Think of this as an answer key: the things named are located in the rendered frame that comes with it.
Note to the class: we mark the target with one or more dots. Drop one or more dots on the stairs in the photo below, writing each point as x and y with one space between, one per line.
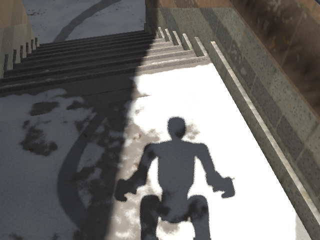
89 55

